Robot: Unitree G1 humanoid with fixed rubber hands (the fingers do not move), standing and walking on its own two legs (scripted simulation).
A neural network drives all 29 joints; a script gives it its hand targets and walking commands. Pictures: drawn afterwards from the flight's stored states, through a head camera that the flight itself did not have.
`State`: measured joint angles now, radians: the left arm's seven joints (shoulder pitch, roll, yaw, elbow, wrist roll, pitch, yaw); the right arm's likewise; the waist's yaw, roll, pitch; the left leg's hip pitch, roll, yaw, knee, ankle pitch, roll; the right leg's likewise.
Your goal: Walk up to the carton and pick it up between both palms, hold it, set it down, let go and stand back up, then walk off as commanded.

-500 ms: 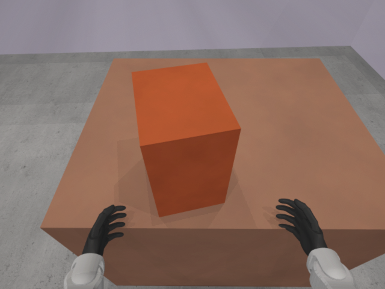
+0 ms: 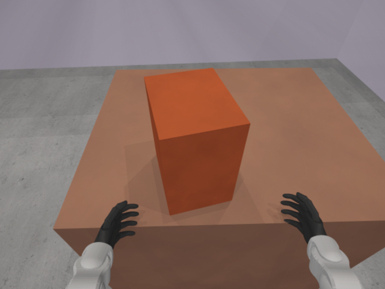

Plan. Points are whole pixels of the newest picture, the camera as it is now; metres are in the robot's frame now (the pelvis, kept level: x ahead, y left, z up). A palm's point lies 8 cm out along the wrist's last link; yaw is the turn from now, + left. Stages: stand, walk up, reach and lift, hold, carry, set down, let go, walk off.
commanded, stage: set down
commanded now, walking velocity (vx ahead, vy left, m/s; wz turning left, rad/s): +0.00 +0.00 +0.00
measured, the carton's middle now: (190, 143) +0.42 +0.03 +0.07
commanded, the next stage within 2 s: let go in 0.02 s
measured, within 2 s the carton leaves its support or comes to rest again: neither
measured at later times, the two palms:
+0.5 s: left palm (109, 242) +0.21 +0.19 +0.00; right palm (319, 244) +0.21 -0.23 +0.00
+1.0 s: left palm (107, 248) +0.20 +0.20 +0.00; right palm (321, 249) +0.20 -0.23 -0.01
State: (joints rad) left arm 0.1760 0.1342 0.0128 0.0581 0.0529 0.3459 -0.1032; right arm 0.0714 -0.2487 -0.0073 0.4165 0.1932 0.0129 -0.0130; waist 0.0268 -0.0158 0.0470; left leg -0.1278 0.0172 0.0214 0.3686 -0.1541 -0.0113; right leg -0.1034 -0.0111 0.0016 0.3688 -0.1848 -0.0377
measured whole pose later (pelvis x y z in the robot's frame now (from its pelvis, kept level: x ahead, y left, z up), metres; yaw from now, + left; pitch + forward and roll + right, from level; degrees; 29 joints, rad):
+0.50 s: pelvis -0.01 -0.01 +0.00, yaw +1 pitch -12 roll +0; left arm 0.07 0.13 0.02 0.36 0.05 0.23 -0.07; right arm 0.09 -0.24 0.00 0.49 0.15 0.00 0.02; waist 0.01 0.01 0.04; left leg 0.00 0.00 0.01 0.45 -0.20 0.00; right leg 0.00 0.00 0.01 0.40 -0.21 -0.03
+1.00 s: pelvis -0.02 -0.01 -0.01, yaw +1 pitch -4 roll +0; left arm 0.14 0.21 0.02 0.32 0.05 -0.14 -0.10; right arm 0.15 -0.26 0.00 0.35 0.09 -0.12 0.06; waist -0.01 -0.01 0.05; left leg -0.14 -0.01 0.02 0.50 -0.30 0.03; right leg -0.22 0.01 0.00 0.49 -0.20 -0.01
